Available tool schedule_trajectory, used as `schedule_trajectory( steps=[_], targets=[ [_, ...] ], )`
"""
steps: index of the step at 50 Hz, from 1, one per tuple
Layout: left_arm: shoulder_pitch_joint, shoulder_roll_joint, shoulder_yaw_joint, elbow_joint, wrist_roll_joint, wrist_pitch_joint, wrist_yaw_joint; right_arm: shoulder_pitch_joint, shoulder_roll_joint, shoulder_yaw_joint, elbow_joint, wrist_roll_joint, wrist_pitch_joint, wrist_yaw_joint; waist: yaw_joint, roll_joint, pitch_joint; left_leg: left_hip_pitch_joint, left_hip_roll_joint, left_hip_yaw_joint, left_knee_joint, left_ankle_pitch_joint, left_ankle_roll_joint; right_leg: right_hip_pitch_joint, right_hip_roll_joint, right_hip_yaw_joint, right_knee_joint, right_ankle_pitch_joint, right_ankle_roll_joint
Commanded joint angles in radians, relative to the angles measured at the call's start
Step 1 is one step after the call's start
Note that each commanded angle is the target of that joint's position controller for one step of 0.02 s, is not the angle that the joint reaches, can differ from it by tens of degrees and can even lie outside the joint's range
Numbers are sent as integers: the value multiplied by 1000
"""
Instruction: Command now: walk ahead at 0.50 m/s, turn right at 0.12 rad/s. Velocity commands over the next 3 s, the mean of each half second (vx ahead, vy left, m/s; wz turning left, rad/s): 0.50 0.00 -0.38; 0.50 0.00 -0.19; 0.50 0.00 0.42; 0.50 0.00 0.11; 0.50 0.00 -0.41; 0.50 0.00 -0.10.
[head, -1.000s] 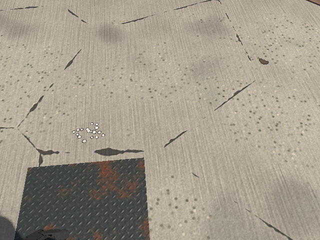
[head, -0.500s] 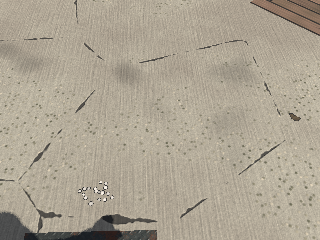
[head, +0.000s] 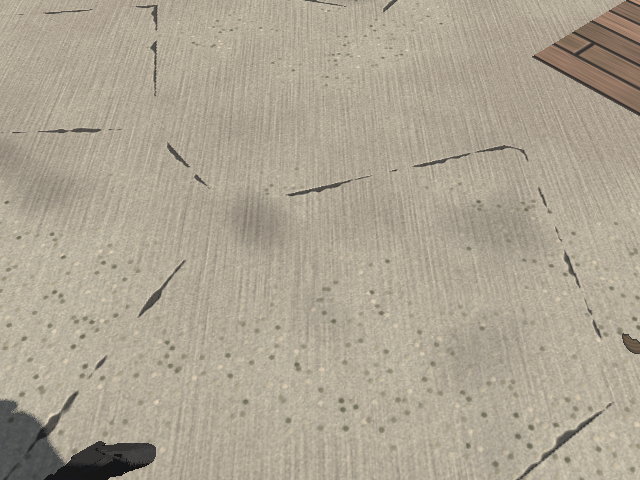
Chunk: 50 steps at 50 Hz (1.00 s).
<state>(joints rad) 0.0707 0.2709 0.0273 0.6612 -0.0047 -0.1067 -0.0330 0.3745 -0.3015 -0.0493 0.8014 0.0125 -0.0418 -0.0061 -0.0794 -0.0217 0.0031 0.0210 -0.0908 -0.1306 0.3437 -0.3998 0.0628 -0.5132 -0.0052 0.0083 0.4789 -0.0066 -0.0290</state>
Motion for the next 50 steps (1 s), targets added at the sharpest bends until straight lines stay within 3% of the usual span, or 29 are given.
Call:
schedule_trajectory(
  steps=[1, 2, 3, 4, 5, 6, 7, 9, 11, 13, 16, 21, 23, 24, 25, 26, 27, 28, 29, 31, 33, 36, 38, 42, 45, 47, 48, 49, 50],
  targets=[
    [190, 177, 66, -17, 2, -16, 2, -19, -145, -31, -52, -13, 0, -10, 149, 96, -175, -45, 222, -22, 316, 937, 63, 354, -17, 18, 2, 17, -107],
    [321, 264, 87, -3, 17, -13, 4, 54, -83, -9, -79, -25, -13, -7, 155, -70, -332, -361, 109, 35, 652, 622, 2, 740, -224, 353, 25, 32, -248],
    [378, 244, 90, 28, -15, -2, -1, 95, -53, 5, -70, -23, -30, -1, 158, -276, -385, -634, -8, 57, 911, -98, -52, 907, -350, 710, -106, -141, -357],
    [342, 180, 68, 19, -30, 6, 1, 15, -133, -11, -94, -7, -50, 10, 172, -167, -272, -763, 57, -13, 979, -114, -40, 848, -328, 716, -158, -325, -310],
    [280, 158, 62, 1, -14, 15, 6, -89, -140, -12, -123, 12, -64, 18, 171, -80, -145, -793, 99, 4, 962, -37, -35, 716, -289, 595, -180, -321, -273],
    [237, 152, 58, -4, -1, 20, 7, -145, -127, -9, -138, 1, -74, 21, 146, -1, -45, -785, 127, 25, 882, 18, -36, 574, -247, 508, -210, -226, -254],
    [212, 136, 53, -12, 5, 20, 9, -151, -126, -16, -139, -20, -75, 19, 118, 16, -21, -742, 156, 27, 803, 61, -43, 496, -213, 454, -227, -129, -241],
    [190, 136, 52, -22, 4, 25, 12, -117, -104, -15, -141, -31, -70, 17, 77, -32, -24, -667, 166, 40, 710, 85, -70, 413, -171, 402, -258, -15, -248],
    [192, 152, 59, -16, -5, 25, 20, -127, -84, -9, -145, -31, -58, 11, 69, -48, -22, -641, 161, 64, 611, 101, -102, 345, -154, 349, -272, 40, -257],
    [211, 180, 69, -5, -10, 29, 32, -203, -63, 0, -164, -32, -54, 6, 89, -44, -4, -618, 150, 72, 475, 220, -122, 290, -128, 302, -279, 42, -240],
    [260, 189, 75, 18, -18, 41, 44, -315, -47, 6, -186, -25, -61, 11, 130, -51, 2, -530, 110, 70, 287, 421, -133, 240, -90, 274, -262, -5, -197],
    [319, 181, 77, 43, -27, 61, 52, -392, -85, -11, -211, -6, -78, 23, 140, -71, -6, -452, 79, 31, 148, 407, -111, 328, -120, 387, -166, -101, -162],
    [300, 178, 79, 39, -23, 68, 53, -337, -106, -25, -200, -3, -85, 22, 100, -95, -15, -366, 81, 40, 106, 346, -77, 347, -121, 424, -100, -88, -140],
    [292, 153, 71, 34, -20, 70, 52, -263, -125, -38, -182, -8, -88, 16, 60, -91, -51, -245, 95, 48, 69, 341, -49, 325, -85, 407, -26, -65, -115],
    [280, 102, 52, 18, -10, 65, 47, -135, -167, -53, -169, -24, -91, 7, -3, -36, -161, -24, 217, -51, 91, 306, 10, 238, -35, 344, 184, -112, -81],
    [394, 36, 31, 3, -24, 55, 48, -10, -247, -76, -142, -35, -77, 2, 6, 202, -313, 325, 433, -401, 71, 148, 157, -62, 100, 183, 504, -370, -8],
    [418, 85, 32, -1, -30, 48, 50, 32, -209, -72, -115, -11, -66, 13, 6, 318, -306, 336, 513, -663, -20, -73, 204, -235, 63, 158, 691, -587, 9],
    [359, 151, 50, 12, -33, 49, 49, -9, -140, -53, -119, -5, -65, 14, -5, 198, -167, 218, 470, -572, -52, -148, 172, -284, 18, 180, 765, -510, 14],
    [285, 155, 52, 2, -25, 53, 49, -56, -112, -43, -123, -11, -60, 15, 2, 124, -76, 101, 426, -435, -62, -59, 145, -275, -12, 142, 772, -440, 18],
    [222, 130, 53, -15, -8, 51, 42, -116, -71, -27, -112, -26, -59, 19, 42, 107, 13, -74, 352, -272, -116, 128, 136, -223, -58, 127, 684, -354, 16],
    [230, 95, 45, -14, -13, 53, 34, -132, -67, -27, -97, -21, -64, 21, 68, 146, 19, -148, 320, -183, -154, 236, 146, -160, -76, 99, 605, -328, 22],
    [156, 61, 27, -37, 2, 48, 26, -119, -114, -40, -72, -7, -67, 19, 63, 115, 23, -167, 314, -89, -189, 367, 164, -144, -93, 59, 431, -224, 33],
    [95, 46, 16, -48, 2, 39, 18, -107, -138, -45, -58, -1, -62, 19, 43, 101, 22, -183, 299, -27, -196, 409, 152, -93, -89, 37, 293, -116, 33],
    [-20, 64, 17, -78, -12, 32, 5, -37, -166, -48, -16, 14, -49, 19, 7, 103, 34, -157, 308, 11, -183, 396, 127, -16, -57, 14, 133, -6, 27],
    [-58, 88, 24, -99, -13, 27, -2, -4, -180, -50, 13, 22, -33, 16, 18, 106, 46, -98, 344, -10, -137, 425, 102, 24, -43, 11, 62, -65, -5],
    [60, 127, 49, -68, -6, 23, 3, -11, -181, -46, 20, 23, -22, 12, 100, 93, -12, -115, 309, 14, 6, 597, 67, 232, -7, -18, -11, -78, -36],
    [200, 176, 74, -33, 1, 23, 13, -9, -149, -32, 16, 14, -23, 12, 167, 68, -106, -194, 252, 56, 192, 611, 35, 453, -38, 8, -8, -70, -64],
    [358, 263, 95, -18, 23, 30, 28, 3, -66, -3, -21, -12, -31, 13, 214, -86, -266, -454, 158, 121, 540, 318, -24, 773, -278, 287, -2, -103, -145],
    [389, 286, 98, -7, 19, 39, 24, 89, -20, 13, -25, 4, -47, 10, 184, -295, -363, -685, 61, 75, 785, -189, -51, 887, -426, 644, -129, -294, -244]
  ],
)
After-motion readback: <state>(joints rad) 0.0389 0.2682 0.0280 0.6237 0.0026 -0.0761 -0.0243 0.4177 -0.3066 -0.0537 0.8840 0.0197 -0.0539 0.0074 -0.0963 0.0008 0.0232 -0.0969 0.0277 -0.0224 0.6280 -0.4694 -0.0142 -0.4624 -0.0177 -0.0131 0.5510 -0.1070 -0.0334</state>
